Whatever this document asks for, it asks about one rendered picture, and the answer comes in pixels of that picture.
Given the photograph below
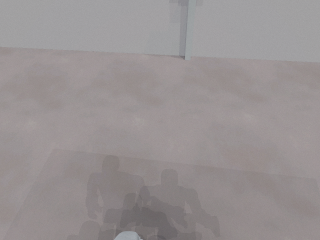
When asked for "panel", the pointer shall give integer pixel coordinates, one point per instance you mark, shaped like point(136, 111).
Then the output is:
point(190, 28)

